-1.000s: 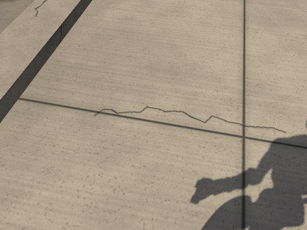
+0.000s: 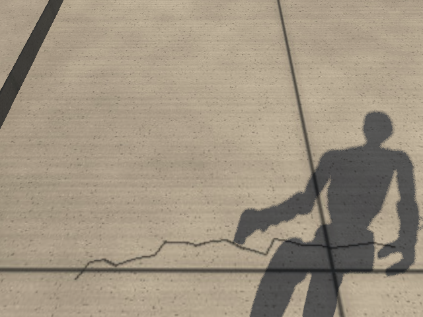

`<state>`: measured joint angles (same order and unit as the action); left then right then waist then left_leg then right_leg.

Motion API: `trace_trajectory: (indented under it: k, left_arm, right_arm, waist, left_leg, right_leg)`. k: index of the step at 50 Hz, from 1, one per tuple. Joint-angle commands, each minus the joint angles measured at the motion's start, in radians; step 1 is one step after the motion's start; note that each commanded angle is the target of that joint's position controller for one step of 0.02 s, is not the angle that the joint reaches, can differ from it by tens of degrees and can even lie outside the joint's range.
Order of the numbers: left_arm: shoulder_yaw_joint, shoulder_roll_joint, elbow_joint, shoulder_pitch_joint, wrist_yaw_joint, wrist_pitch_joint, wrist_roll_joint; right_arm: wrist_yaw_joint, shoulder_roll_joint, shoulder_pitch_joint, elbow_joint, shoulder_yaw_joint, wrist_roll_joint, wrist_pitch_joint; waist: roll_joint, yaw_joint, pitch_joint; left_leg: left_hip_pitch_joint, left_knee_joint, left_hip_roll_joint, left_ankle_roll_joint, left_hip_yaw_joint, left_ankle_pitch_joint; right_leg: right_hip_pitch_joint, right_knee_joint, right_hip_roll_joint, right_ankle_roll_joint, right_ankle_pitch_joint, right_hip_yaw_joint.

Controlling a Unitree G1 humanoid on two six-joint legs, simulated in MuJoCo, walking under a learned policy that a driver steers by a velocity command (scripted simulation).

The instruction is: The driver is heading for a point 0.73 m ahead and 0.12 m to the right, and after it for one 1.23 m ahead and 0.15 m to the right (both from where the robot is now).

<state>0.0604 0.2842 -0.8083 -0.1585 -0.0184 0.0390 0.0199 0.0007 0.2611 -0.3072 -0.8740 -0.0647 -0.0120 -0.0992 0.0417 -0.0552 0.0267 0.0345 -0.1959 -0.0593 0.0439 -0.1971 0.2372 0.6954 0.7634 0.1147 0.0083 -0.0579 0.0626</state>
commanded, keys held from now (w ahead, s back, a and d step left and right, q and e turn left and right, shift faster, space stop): w+e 0.42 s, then w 0.42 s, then w+q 0.16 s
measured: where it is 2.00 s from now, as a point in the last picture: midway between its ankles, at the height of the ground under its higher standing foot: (240, 153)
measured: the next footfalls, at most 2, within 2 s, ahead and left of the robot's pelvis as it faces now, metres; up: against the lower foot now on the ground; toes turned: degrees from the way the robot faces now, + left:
right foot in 0.16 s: +0.27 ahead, -0.13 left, +0.00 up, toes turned -9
left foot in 0.66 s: +0.59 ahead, +0.01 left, +0.00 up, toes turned -20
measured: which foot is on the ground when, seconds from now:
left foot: down 0.00-0.18, up 0.20-0.64, down 0.66-1.00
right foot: up 0.00-0.14, down 0.16-0.68, up 0.70-1.00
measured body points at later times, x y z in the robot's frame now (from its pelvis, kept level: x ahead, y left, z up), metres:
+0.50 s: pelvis +0.29 -0.06 +0.00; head +0.32 -0.08 +0.45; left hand +0.43 +0.20 -0.10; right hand +0.42 -0.36 -0.09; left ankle +0.51 +0.08 -0.69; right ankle +0.23 -0.13 -0.74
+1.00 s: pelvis +0.57 -0.08 +0.01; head +0.60 -0.09 +0.45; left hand +0.84 +0.08 -0.08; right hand +0.49 -0.35 -0.12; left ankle +0.55 +0.02 -0.74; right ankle +0.67 -0.31 -0.69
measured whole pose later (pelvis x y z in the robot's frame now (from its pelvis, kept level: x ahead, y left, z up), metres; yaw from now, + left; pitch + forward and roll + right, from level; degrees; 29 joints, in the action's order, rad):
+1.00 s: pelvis +0.57 -0.08 +0.01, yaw -18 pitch +2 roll +1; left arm 0.05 0.27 -0.67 -0.12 0.00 0.07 0.00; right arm 0.01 0.26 -0.38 -0.88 -0.04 0.02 -0.08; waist 0.04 -0.09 0.02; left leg -0.08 -0.26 -0.06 0.06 0.02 0.21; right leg 0.64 0.68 0.09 -0.03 0.04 0.07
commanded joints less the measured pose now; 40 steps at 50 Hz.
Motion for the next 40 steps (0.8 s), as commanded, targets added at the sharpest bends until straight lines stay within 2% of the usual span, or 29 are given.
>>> trace_trajectory:
  k: [1,3,5,6,7,8,9,10,11,12,13,14,15,18,20,23,25,27,30,31,32,33,34,35,36,37,38,39,40]
  left_arm:
    - [-0.006,0.025,0.107,0.119,-0.022,0.013,-0.001]
    - [-0.005,0.031,0.144,0.157,-0.035,0.012,0.000]
    - [0.005,0.053,0.167,0.142,-0.046,0.008,0.002]
    - [0.017,0.074,0.168,0.102,-0.047,0.004,0.002]
    - [0.036,0.107,0.153,0.006,-0.045,0.001,0.005]
    - [0.068,0.161,0.115,-0.156,-0.034,0.000,0.006]
    - [0.102,0.257,0.087,-0.298,-0.010,-0.013,0.007]
    - [0.106,0.317,0.117,-0.235,-0.008,-0.004,0.014]
    - [0.077,0.228,0.131,-0.257,-0.014,0.006,0.001]
    - [0.064,0.180,0.129,-0.230,-0.014,0.017,-0.008]
    - [0.058,0.159,0.134,-0.166,-0.015,0.025,-0.005]
    - [0.047,0.121,0.147,-0.106,-0.011,0.028,-0.006]
    - [0.041,0.111,0.165,-0.074,-0.006,0.029,-0.017]
    - [0.048,0.140,0.170,-0.079,0.009,0.032,-0.010]
    - [0.056,0.165,0.164,-0.103,0.023,0.029,-0.007]
    - [0.054,0.160,0.152,-0.136,0.032,0.021,-0.004]
    - [0.052,0.154,0.128,-0.183,0.030,0.022,-0.003]
    - [0.049,0.147,0.109,-0.212,0.029,0.021,0.000]
    - [0.052,0.153,0.093,-0.219,0.032,0.014,-0.005]
    - [0.052,0.153,0.093,-0.207,0.032,0.010,-0.006]
    - [0.046,0.136,0.098,-0.196,0.031,0.007,-0.008]
    - [0.029,0.100,0.112,-0.192,0.030,0.006,-0.017]
    - [0.010,0.040,0.121,-0.319,0.031,0.017,-0.002]
    - [0.006,0.063,0.118,-0.330,0.031,0.027,0.007]
    - [0.025,0.140,0.126,-0.235,0.029,0.031,0.019]
    - [0.024,0.144,0.146,-0.152,0.029,0.032,0.013]
    - [0.024,0.134,0.159,-0.103,0.027,0.036,-0.004]
    - [0.027,0.123,0.159,-0.101,0.025,0.036,-0.012]
    - [0.025,0.106,0.153,-0.119,0.023,0.033,-0.011]
  right_arm:
    - [-0.012,0.166,0.012,0.043,-0.038,0.012,0.003]
    - [-0.014,0.179,-0.010,0.029,-0.043,0.022,0.023]
    - [-0.019,0.202,0.007,0.033,-0.049,0.026,0.040]
    - [-0.024,0.218,0.018,0.038,-0.053,0.028,0.048]
    - [-0.028,0.228,0.029,0.043,-0.056,0.029,0.058]
    - [-0.033,0.224,0.048,0.050,-0.051,0.033,0.062]
    - [-0.033,0.175,0.023,0.072,-0.030,0.009,0.051]
    - [-0.014,0.053,-0.037,0.122,0.009,-0.002,0.016]
    - [0.005,0.141,0.064,0.132,-0.006,0.029,-0.028]
    - [0.013,0.162,0.143,0.161,-0.011,0.061,-0.047]
    - [0.008,0.146,0.150,0.160,-0.007,0.049,-0.053]
    - [0.000,0.158,0.149,0.148,-0.015,0.022,-0.048]
    - [0.001,0.160,0.130,0.144,-0.019,0.013,-0.036]
    - [0.000,0.128,0.125,0.151,-0.015,-0.003,-0.005]
    - [-0.003,0.107,0.200,0.177,-0.006,-0.004,0.001]
    - [0.008,0.079,0.294,0.194,0.009,0.002,-0.005]
    - [0.018,0.084,0.340,0.206,0.011,0.013,-0.013]
    - [0.026,0.105,0.365,0.217,0.006,0.017,-0.020]
    - [0.033,0.139,0.340,0.218,-0.007,0.016,-0.031]
    - [0.032,0.148,0.296,0.207,-0.013,0.016,-0.034]
    - [0.027,0.173,0.202,0.179,-0.028,0.011,-0.037]
    - [0.023,0.213,0.060,0.157,-0.041,-0.002,-0.040]
    - [0.022,0.301,-0.071,0.129,-0.066,-0.013,-0.033]
    - [0.035,0.246,-0.114,0.100,-0.055,0.016,-0.026]
    - [0.034,0.181,-0.059,0.108,-0.035,0.031,-0.022]
    - [0.030,0.155,0.005,0.123,-0.025,0.021,-0.013]
    - [0.029,0.134,0.050,0.125,-0.015,0.012,-0.007]
    - [0.028,0.114,0.073,0.126,-0.006,0.002,-0.009]
    - [0.027,0.107,0.080,0.124,-0.003,-0.001,-0.010]
  waist:
    - [-0.053,-0.018,0.082]
    - [-0.061,-0.022,0.084]
    - [-0.091,0.009,0.047]
    - [-0.116,0.038,0.005]
    - [-0.128,0.095,-0.054]
    - [-0.109,0.185,-0.137]
    - [0.031,0.224,-0.236]
    - [0.244,0.110,-0.337]
    - [0.100,0.182,-0.389]
    - [0.053,0.180,-0.257]
    - [-0.049,0.124,-0.152]
    - [-0.055,0.089,-0.112]
    - [-0.029,0.059,-0.088]
    - [-0.027,0.037,-0.060]
    - [-0.015,0.057,-0.030]
    - [0.028,0.103,-0.023]
    - [0.039,0.133,-0.020]
    - [0.045,0.141,-0.009]
    - [0.074,0.116,0.000]
    - [0.085,0.089,-0.010]
    - [0.075,0.040,-0.061]
    - [0.026,-0.024,-0.192]
    - [-0.216,-0.010,-0.346]
    - [-0.331,-0.022,-0.351]
    - [-0.212,-0.035,-0.197]
    - [-0.136,-0.023,-0.112]
    - [-0.101,-0.002,-0.041]
    - [-0.116,0.024,-0.024]
    - [-0.136,0.039,-0.026]
  left_leg:
    - [-0.022,0.073,0.316,0.122,0.053,-0.350]
    - [0.066,0.021,0.341,0.112,0.038,-0.433]
    - [0.107,-0.077,0.348,0.090,0.009,-0.701]
    - [0.116,-0.163,0.345,0.078,-0.003,-0.877]
    - [0.099,-0.309,0.333,0.064,-0.016,-0.996]
    - [-0.001,-0.525,0.295,0.031,-0.039,-0.954]
    - [-0.266,-0.845,0.240,-0.015,-0.041,-0.565]
    - [-0.698,-1.198,0.001,-0.076,0.097,0.308]
    - [-0.801,-1.245,0.042,-0.045,0.304,0.316]
    - [-0.845,-1.204,0.085,-0.018,0.298,0.241]
    - [-0.811,-1.095,0.131,-0.014,0.292,0.167]
    - [-0.748,-1.002,0.163,-0.022,0.288,0.129]
    - [-0.684,-0.967,0.176,-0.033,0.291,0.101]
    - [-0.641,-0.835,0.169,-0.086,0.262,0.041]
    - [-0.645,-0.685,0.151,-0.114,0.249,-0.078]
    - [-0.561,-0.449,0.108,-0.119,0.231,-0.301]
    - [-0.522,-0.386,0.095,-0.110,0.231,-0.380]
    - [-0.544,-0.338,0.098,-0.086,0.248,-0.352]
    - [-0.537,-0.300,0.095,-0.037,0.248,-0.230]
    - [-0.483,-0.279,0.083,-0.017,0.228,-0.197]
    - [-0.356,-0.252,0.066,0.012,0.207,-0.196]
    - [-0.122,-0.288,0.166,0.070,0.302,-0.215]
    - [0.251,-0.252,0.374,0.225,0.693,-0.052]
    - [0.313,-0.098,0.444,0.269,0.980,0.201]
    - [0.206,-0.077,0.424,0.224,0.891,0.315]
    - [0.081,-0.069,0.385,0.189,0.757,0.254]
    - [-0.038,-0.042,0.342,0.181,0.660,0.149]
    - [-0.106,-0.022,0.309,0.171,0.596,0.056]
    - [-0.145,-0.002,0.285,0.168,0.551,-0.010]
  right_leg:
    - [0.015,-0.093,-0.001,0.018,-0.019,-0.044]
    - [0.041,-0.126,-0.014,0.038,0.061,-0.073]
    - [-0.033,-0.141,-0.061,0.070,0.162,-0.127]
    - [-0.109,-0.134,-0.099,0.090,0.217,-0.160]
    - [-0.238,-0.137,-0.142,0.116,0.253,-0.182]
    - [-0.479,-0.210,-0.180,0.157,0.194,-0.173]
    - [-0.791,-0.229,-0.029,0.223,0.173,0.079]
    - [-1.091,-0.376,0.204,0.429,0.340,0.671]
    - [-1.112,-0.468,0.220,0.407,0.376,0.733]
    - [-1.010,-0.470,0.187,0.362,0.318,0.579]
    - [-0.847,-0.474,0.140,0.325,0.205,0.457]
    - [-0.734,-0.485,0.105,0.303,0.109,0.371]
    - [-0.648,-0.507,0.082,0.299,0.046,0.336]
    - [-0.524,-0.547,0.049,0.305,-0.060,0.261]
    - [-0.476,-0.553,0.015,0.282,-0.052,0.210]
    - [-0.437,-0.540,-0.035,0.225,0.058,0.147]
    - [-0.451,-0.537,-0.013,0.212,0.118,0.168]
    - [-0.526,-0.496,0.022,0.205,0.138,0.205]
    - [-0.627,-0.430,0.076,0.187,0.075,0.262]
    - [-0.639,-0.388,0.073,0.175,-0.003,0.262]
    - [-0.639,-0.282,0.028,0.153,-0.139,0.233]
    - [-0.553,-0.060,-0.028,0.120,-0.100,0.182]
    - [-0.214,0.307,-0.172,0.035,0.208,0.072]
    - [-0.014,0.468,-0.204,0.018,0.635,0.106]
    - [0.077,0.540,-0.146,0.025,0.577,0.130]
    - [0.075,0.523,-0.098,0.029,0.497,0.082]
    - [0.058,0.457,-0.063,0.028,0.434,0.054]
    - [0.012,0.398,-0.029,0.028,0.385,0.050]
    - [-0.032,0.365,-0.017,0.023,0.360,0.041]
